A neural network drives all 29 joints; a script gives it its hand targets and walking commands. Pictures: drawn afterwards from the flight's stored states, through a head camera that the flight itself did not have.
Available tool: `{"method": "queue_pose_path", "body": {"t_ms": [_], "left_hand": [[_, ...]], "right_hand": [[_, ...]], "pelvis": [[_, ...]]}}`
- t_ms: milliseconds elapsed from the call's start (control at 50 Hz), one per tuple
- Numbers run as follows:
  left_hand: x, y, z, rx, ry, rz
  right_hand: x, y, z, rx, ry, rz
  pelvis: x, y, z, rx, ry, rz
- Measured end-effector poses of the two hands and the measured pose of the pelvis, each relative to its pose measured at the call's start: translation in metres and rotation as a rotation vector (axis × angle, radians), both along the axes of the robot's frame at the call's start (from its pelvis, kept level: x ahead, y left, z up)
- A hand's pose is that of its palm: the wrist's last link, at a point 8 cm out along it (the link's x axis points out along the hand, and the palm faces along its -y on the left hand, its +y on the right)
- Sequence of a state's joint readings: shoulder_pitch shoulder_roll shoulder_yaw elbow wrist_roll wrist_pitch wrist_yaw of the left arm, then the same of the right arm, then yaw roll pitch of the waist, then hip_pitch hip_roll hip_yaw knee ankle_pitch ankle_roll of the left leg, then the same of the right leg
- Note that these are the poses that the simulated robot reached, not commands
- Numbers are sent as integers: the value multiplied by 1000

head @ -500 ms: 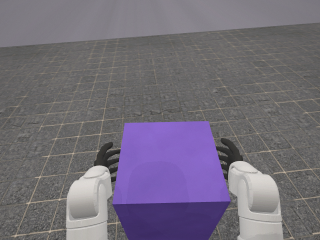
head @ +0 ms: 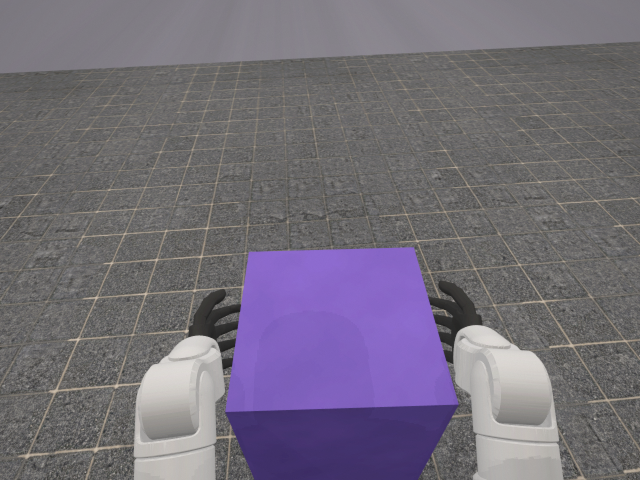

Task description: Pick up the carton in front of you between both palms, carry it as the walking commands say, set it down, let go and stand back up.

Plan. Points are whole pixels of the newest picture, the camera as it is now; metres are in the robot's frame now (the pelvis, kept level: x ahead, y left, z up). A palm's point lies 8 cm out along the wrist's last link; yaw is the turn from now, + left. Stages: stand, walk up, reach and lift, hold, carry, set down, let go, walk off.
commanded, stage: carry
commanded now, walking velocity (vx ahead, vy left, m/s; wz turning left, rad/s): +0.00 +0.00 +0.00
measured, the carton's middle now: (334, 371) +0.27 +0.00 +0.01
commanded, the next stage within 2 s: hold in 1.06 s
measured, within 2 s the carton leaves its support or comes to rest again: neither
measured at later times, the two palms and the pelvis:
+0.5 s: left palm (205, 389) +0.23 +0.15 +0.05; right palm (462, 379) +0.24 -0.15 +0.05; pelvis -0.05 +0.00 +0.00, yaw +0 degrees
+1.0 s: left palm (197, 390) +0.23 +0.16 +0.04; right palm (453, 378) +0.24 -0.14 +0.05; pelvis -0.05 +0.01 +0.00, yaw +1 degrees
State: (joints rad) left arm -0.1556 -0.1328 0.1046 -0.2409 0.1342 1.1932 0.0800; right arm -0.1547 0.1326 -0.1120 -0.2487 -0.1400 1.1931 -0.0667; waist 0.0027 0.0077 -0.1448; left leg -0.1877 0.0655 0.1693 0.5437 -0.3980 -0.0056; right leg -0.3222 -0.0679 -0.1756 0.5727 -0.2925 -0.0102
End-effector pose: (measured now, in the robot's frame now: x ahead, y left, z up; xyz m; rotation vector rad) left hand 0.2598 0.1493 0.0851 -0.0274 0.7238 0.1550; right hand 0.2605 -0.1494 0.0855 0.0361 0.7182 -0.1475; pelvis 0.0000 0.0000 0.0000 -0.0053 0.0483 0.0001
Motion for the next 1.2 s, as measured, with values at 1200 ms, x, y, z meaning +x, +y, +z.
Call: {"method": "queue_pose_path", "body": {"t_ms": [1200], "left_hand": [[-35, 19, -37, 76, -46, -26]], "right_hand": [[-28, 19, -38, -79, -49, 80]], "pelvis": [[-57, 10, 11, 4, -135, 60]]}}
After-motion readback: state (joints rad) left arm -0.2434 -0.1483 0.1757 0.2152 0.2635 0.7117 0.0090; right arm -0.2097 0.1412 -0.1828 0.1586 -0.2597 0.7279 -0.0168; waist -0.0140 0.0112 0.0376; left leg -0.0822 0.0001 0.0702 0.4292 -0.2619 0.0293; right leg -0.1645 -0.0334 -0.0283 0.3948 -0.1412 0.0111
